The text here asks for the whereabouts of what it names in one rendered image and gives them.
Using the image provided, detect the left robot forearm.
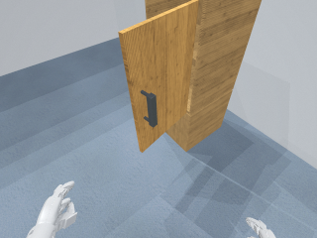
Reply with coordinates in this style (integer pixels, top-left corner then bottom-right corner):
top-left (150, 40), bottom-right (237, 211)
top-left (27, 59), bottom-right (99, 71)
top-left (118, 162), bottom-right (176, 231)
top-left (27, 223), bottom-right (56, 238)

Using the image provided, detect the handle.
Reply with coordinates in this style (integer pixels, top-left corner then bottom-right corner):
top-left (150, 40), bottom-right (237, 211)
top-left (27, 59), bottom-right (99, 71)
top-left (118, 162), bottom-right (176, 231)
top-left (141, 90), bottom-right (158, 128)

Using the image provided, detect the left robot hand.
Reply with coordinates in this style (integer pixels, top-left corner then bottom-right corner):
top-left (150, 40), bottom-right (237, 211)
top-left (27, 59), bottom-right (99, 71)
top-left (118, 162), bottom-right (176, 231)
top-left (36, 180), bottom-right (77, 232)

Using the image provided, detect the cupboard door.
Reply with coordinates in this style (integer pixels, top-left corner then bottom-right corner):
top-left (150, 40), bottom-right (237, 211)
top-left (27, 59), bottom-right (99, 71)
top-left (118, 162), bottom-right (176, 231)
top-left (118, 0), bottom-right (199, 152)

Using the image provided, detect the right robot hand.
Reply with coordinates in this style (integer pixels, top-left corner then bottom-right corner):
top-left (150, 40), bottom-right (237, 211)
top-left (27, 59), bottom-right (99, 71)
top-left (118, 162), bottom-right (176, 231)
top-left (246, 217), bottom-right (276, 238)

